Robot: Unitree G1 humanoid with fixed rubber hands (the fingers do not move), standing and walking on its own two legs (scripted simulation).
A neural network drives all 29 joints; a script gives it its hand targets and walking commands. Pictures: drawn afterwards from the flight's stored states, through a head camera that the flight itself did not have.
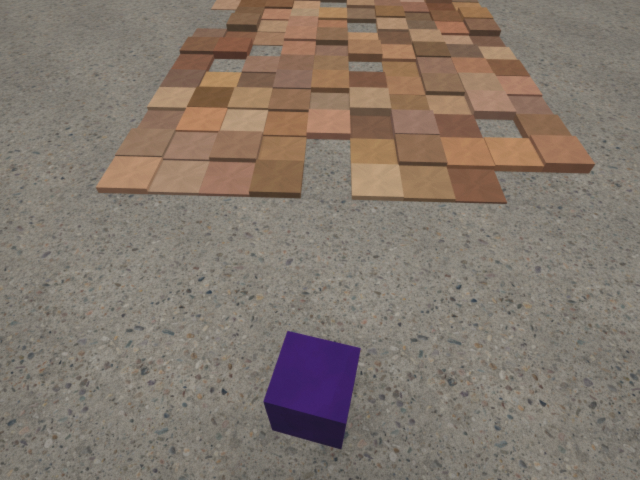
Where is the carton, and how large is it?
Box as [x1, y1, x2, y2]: [263, 331, 360, 448]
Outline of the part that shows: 287,331 263,401 271,427 273,430 341,448 360,348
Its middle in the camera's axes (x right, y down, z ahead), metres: -0.02 +0.44 +1.10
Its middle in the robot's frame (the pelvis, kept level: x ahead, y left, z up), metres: +0.45 +0.04 -0.64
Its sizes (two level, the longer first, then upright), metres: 0.210 0.200 0.250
